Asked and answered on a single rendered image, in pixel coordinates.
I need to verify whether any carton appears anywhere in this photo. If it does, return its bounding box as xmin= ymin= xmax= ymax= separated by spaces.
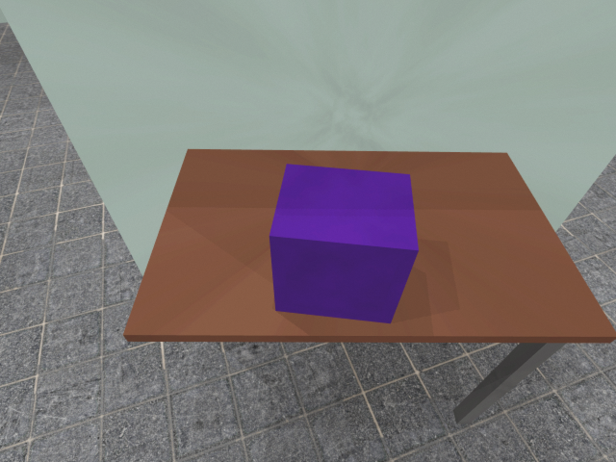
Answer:
xmin=269 ymin=164 xmax=419 ymax=323

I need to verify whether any table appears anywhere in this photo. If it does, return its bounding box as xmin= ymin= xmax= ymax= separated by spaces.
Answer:
xmin=123 ymin=149 xmax=616 ymax=424

